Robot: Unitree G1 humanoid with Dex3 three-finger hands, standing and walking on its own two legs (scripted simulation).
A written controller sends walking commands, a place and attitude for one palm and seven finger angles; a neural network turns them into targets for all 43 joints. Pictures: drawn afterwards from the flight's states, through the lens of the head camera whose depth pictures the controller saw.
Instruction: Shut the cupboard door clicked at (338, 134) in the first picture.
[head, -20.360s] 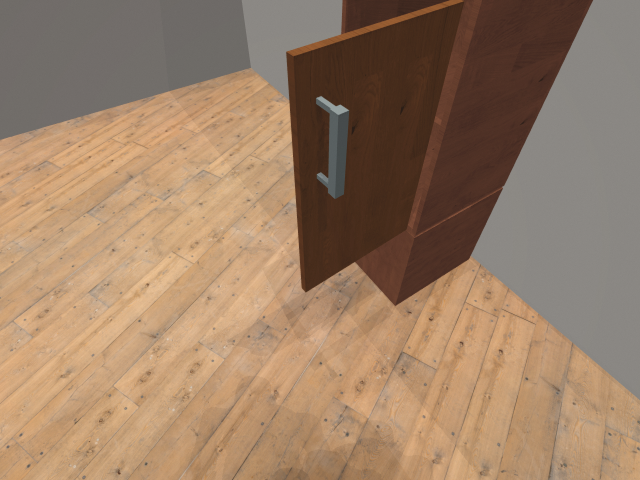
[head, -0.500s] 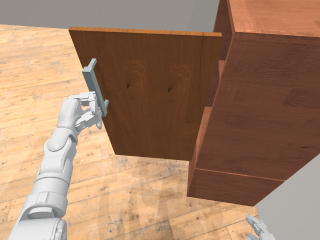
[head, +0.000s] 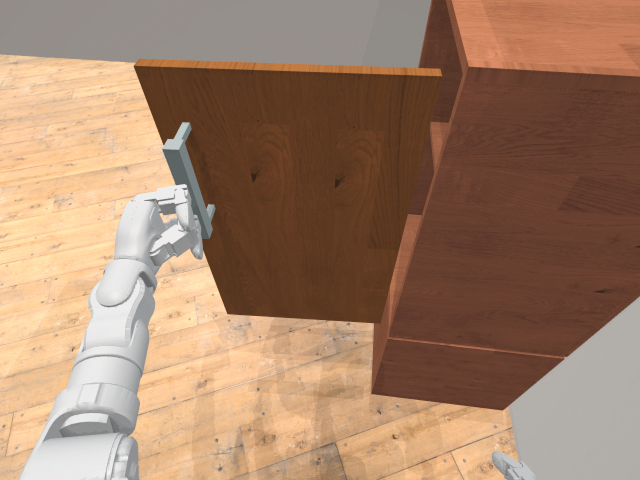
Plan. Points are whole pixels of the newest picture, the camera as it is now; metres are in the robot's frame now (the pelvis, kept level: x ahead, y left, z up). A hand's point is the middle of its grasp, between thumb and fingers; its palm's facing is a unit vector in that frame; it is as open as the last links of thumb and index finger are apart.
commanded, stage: push the door shut along its arc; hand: left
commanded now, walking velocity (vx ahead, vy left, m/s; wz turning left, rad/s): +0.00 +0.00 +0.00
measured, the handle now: (194, 184) +0.49 +0.19 +0.10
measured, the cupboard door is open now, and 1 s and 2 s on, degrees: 93 79 65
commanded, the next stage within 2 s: pull the fist back off the door in 1.88 s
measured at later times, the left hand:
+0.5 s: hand (212, 204) +0.44 +0.16 +0.11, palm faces -0.14 -0.99 -0.03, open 3.2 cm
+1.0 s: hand (245, 176) +0.49 +0.12 +0.11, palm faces -0.28 -0.96 -0.01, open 3.1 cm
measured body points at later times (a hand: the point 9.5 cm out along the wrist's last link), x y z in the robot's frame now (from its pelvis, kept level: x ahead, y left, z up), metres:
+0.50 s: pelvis -0.01 +0.00 -0.01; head +0.05 +0.00 +0.44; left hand +0.44 +0.21 +0.11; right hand +0.05 -0.27 -0.13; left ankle -0.02 +0.10 -0.73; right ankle +0.01 -0.11 -0.73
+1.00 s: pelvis -0.02 +0.00 -0.02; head +0.08 +0.00 +0.42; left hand +0.50 +0.17 +0.11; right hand -0.02 -0.28 -0.13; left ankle -0.02 +0.10 -0.73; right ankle +0.01 -0.11 -0.73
